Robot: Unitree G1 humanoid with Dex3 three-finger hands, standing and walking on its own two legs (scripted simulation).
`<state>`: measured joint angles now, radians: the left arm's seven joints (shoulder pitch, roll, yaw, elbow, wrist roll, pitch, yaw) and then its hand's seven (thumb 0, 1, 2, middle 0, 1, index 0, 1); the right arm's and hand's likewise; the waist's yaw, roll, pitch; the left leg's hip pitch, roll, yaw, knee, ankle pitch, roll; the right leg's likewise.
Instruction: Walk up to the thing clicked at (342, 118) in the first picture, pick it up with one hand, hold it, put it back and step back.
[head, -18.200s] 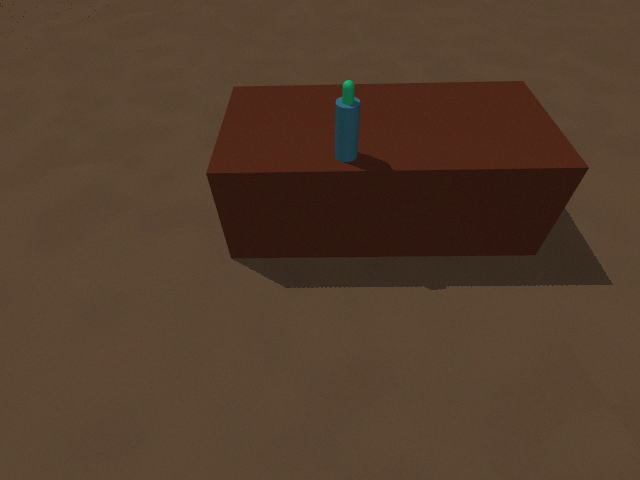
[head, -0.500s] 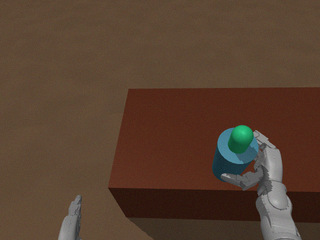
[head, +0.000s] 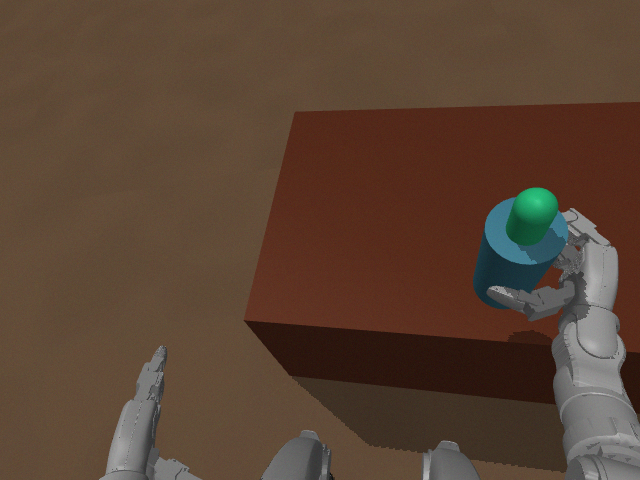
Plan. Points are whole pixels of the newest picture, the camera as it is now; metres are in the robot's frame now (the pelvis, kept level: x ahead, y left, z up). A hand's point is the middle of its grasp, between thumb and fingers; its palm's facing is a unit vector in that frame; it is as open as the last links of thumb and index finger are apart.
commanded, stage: crouch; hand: right
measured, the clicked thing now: (515, 251) +0.40 -0.16 +0.03
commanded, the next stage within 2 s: lower in 0.46 s
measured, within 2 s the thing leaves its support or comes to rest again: neither
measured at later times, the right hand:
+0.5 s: hand (530, 263) +0.44 -0.21 -0.05, palm faces +0.23 +0.97 +0.00, open 10.9 cm
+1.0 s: hand (517, 277) +0.44 -0.21 -0.12, palm faces +0.22 +0.98 +0.01, open 10.9 cm
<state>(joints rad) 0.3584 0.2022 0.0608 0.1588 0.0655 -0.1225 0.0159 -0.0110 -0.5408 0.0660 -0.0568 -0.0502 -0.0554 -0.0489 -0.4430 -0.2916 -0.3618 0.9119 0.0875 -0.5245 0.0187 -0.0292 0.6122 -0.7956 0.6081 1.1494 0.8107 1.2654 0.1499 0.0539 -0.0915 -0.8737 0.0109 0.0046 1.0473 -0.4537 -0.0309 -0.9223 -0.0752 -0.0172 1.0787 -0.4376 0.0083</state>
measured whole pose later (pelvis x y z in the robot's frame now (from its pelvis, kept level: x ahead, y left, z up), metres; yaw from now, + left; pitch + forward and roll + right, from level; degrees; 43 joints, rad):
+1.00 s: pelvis -0.01 +0.00 -0.07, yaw +1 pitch +26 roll +5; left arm 0.43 0.26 0.08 -0.19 0.10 -0.06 -0.04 -0.01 -0.53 0.05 -0.06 -0.05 -0.06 -0.04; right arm -0.55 -0.44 -0.55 1.07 0.03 -0.62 0.08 -0.02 0.61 -0.79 0.63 1.13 0.82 1.24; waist 0.27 0.04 -0.15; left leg -1.25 -0.01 0.06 1.36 -0.56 -0.02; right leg -1.34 -0.10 0.06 1.43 -0.55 0.02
